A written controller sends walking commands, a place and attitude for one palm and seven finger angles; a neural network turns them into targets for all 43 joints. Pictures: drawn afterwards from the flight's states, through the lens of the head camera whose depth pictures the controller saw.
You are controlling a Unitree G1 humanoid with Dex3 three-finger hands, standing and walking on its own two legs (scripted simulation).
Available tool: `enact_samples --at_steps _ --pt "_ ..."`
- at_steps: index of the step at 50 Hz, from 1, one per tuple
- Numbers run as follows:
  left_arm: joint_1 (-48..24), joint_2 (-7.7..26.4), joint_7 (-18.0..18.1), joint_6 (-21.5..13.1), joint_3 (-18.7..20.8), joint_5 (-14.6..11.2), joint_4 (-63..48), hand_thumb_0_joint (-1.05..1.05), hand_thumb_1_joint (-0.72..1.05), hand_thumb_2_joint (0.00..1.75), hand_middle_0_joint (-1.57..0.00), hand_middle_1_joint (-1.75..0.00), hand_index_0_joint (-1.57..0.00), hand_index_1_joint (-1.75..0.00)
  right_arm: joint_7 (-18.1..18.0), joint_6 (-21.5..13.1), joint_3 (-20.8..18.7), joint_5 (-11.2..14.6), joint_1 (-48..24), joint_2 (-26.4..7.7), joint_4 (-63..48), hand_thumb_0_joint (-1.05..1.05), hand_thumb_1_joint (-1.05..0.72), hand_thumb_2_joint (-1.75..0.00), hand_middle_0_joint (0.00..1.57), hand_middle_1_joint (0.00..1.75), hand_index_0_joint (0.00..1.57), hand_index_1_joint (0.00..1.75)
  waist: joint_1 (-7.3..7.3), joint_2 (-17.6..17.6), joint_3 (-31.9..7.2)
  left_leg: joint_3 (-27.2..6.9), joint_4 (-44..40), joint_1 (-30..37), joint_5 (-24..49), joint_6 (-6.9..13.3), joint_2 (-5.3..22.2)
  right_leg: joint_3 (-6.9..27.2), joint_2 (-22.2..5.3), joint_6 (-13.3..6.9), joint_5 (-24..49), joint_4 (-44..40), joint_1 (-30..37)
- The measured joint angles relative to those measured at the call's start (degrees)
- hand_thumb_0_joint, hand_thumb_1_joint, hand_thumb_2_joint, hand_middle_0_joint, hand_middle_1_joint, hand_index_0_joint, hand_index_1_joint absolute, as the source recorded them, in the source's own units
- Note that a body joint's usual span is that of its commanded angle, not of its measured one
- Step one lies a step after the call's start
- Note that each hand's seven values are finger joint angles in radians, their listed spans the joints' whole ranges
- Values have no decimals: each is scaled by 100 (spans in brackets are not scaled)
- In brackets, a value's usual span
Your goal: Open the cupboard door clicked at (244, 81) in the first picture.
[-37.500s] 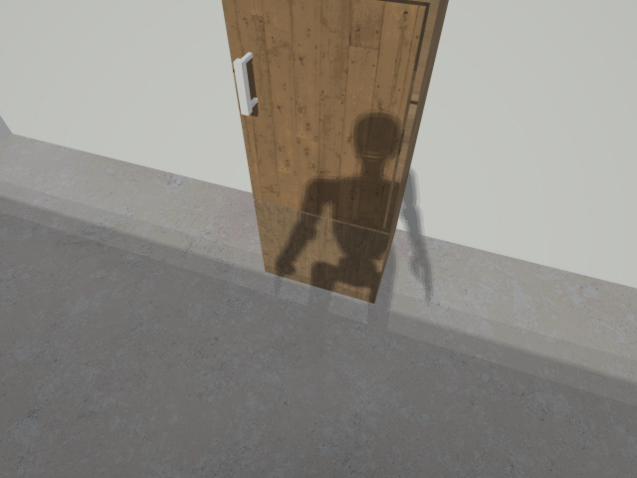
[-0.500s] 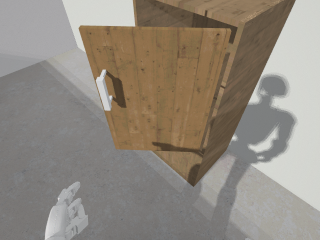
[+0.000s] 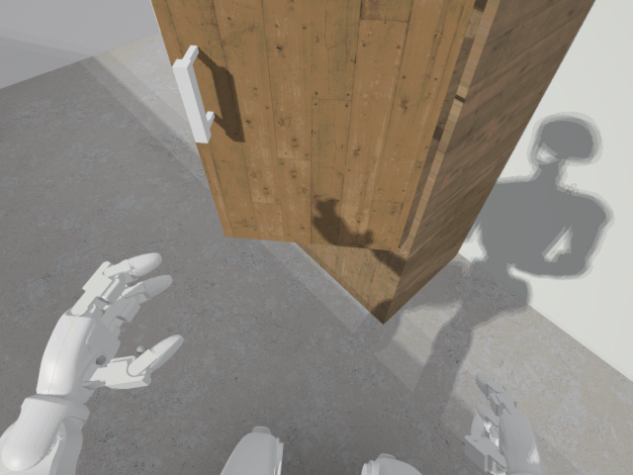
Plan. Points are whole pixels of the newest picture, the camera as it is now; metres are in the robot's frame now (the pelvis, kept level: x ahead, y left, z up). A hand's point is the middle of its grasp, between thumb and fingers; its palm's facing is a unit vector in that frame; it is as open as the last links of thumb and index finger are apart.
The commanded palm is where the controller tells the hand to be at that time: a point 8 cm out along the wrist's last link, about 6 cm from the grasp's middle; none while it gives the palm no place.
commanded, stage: raise the hand with hooked fingers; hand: left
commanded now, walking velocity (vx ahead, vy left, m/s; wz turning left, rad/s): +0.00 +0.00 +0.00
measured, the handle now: (197, 96) +0.60 +0.23 +0.13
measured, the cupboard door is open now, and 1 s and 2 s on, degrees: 42 42 42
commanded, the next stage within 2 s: move the hooked fingers beside the handle in 1.44 s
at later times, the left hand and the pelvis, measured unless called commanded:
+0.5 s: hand (86, 291) +0.28 +0.27 +0.11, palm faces +0.01 -1.00 -0.06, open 12.9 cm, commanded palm +0.25 +0.33 +0.11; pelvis +0.02 +0.04 +0.04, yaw -2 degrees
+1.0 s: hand (47, 227) +0.32 +0.31 +0.15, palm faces +0.01 -1.00 -0.04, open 14.0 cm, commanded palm +0.29 +0.36 +0.15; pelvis +0.02 +0.04 +0.05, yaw -1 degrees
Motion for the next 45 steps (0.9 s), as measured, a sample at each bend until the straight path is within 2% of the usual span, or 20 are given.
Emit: enact_samples --at_steps 2,4,6,8,11,13,15,20,27,35,37,42,45 --pt "-262 162 -171 610 24 -37 276 1 28 64 -24 -69 -24 -70 -18 89 80 31 100 74 -32 1 -90 -90 21 30 20 30 -123 34 52 88 -194 133 87 7 -1 82 -2 30 95 -152 78" --pt "-305 216 -140 1111 152 -113 421 1 24 62 -24 -72 -25 -73 -13 158 105 31 254 118 -90 1 -90 -90 21 30 21 30 -238 36 60 207 -442 305 179 17 -3 193 -6 76 199 -349 178" --pt "-191 158 69 1311 345 -195 399 1 19 60 -25 -75 -25 -76 8 179 62 17 443 127 -130 1 -90 -90 21 30 21 30 -299 17 39 324 -683 482 251 34 -6 301 -8 122 294 -551 293" --pt "-18 53 341 1224 516 -221 245 1 15 58 -25 -78 -25 -79 43 161 -21 -5 634 98 -134 1 -90 -90 21 30 21 30 -293 -10 7 411 -872 636 295 61 -17 381 -14 155 364 -723 409" --pt "191 -71 627 821 604 -158 7 1 8 55 -26 -83 -26 -83 97 118 -142 -35 819 -14 -68 1 -90 -90 21 30 21 30 -230 -36 -27 463 -1016 772 320 115 -57 426 -47 206 413 -880 543" --pt "190 -79 614 601 560 -95 5 1 3 53 -26 -86 -26 -86 107 103 -174 -37 843 -121 -16 1 -90 -90 21 30 20 30 -190 -40 -16 452 -1015 780 316 153 -91 413 -79 240 417 -909 580" --pt "111 -54 498 524 471 -43 116 1 -1 51 -26 -89 -26 -89 93 85 -182 -19 796 -223 22 1 -90 -90 21 30 20 30 -169 -33 13 429 -988 762 310 190 -119 390 -104 272 423 -925 597" --pt "-163 58 229 774 272 32 308 0 -13 46 -27 -96 -27 -97 -7 7 -147 19 578 -311 -27 1 -90 -90 21 30 20 30 -155 -64 127 435 -1047 869 337 266 -156 393 -132 334 500 -1062 744" --pt "-510 224 399 890 548 -89 171 0 -30 39 -28 -107 -29 -108 5 -40 17 15 430 -153 -235 1 -90 -90 21 30 20 30 -117 -136 55 459 -1314 1258 393 307 -184 409 -141 388 618 -1411 1165" --pt "-1065 442 107 1692 585 22 751 0 -44 33 -29 -116 -29 -117 -4 96 200 50 356 -140 -380 1 -90 -90 21 30 21 30 -22 -5 111 450 -1582 1519 512 361 -245 389 -180 442 766 -1740 1466" --pt "-1146 458 81 1728 616 40 784 -1 -46 32 -29 -117 -29 -118 -22 106 227 34 362 -134 -373 1 -90 -90 21 30 21 30 -7 -10 168 457 -1642 1577 541 364 -249 395 -180 444 796 -1798 1520" --pt "-1443 529 73 1565 847 6 862 -1 -48 31 -30 -119 -30 -119 -49 123 273 8 445 -119 -253 1 -90 -90 21 30 21 30 12 -55 243 454 -1781 1721 596 347 -247 391 -169 430 848 -1932 1660" --pt "-1691 650 -37 1618 971 -26 1083 -1 -49 31 -30 -119 -30 -120 -71 158 282 31 509 -141 -172 1 -90 -90 21 30 21 30 -10 -53 239 437 -1857 1791 625 331 -242 374 -157 417 874 -2013 1736"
